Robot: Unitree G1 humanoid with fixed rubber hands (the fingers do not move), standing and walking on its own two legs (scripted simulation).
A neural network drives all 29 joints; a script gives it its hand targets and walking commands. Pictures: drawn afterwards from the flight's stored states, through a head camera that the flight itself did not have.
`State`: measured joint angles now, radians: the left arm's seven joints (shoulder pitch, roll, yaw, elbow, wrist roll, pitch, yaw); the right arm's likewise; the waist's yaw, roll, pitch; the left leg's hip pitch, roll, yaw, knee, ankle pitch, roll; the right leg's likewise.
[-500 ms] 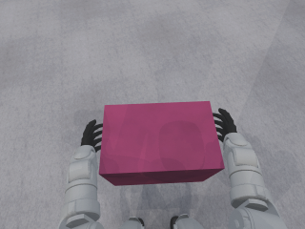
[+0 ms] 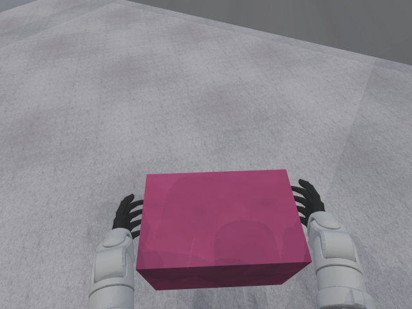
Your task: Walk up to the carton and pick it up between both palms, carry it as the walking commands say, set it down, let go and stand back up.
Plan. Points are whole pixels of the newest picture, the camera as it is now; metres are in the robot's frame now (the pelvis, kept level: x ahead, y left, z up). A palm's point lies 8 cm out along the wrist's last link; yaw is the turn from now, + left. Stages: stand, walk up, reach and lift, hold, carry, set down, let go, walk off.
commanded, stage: reach and lift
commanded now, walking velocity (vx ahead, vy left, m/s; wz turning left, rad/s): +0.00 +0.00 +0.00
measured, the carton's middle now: (217, 232) +0.30 +0.00 -0.07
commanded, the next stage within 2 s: hold in 1.28 s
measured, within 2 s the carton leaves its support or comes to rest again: neither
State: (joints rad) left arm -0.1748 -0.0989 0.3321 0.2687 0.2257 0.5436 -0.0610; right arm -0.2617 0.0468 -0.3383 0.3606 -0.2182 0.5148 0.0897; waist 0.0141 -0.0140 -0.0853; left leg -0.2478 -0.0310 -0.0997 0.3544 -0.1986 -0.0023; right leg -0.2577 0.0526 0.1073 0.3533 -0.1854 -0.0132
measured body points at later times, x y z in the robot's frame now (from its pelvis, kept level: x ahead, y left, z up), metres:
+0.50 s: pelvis -0.01 +0.00 +0.00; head -0.06 -0.01 +0.45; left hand +0.26 +0.19 +0.04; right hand +0.28 -0.20 +0.05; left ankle -0.02 +0.12 -0.75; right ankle -0.01 -0.11 -0.75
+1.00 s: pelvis -0.01 +0.00 +0.00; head -0.04 +0.01 +0.45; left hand +0.28 +0.19 +0.03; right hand +0.29 -0.20 +0.04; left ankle -0.02 +0.12 -0.75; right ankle -0.01 -0.11 -0.75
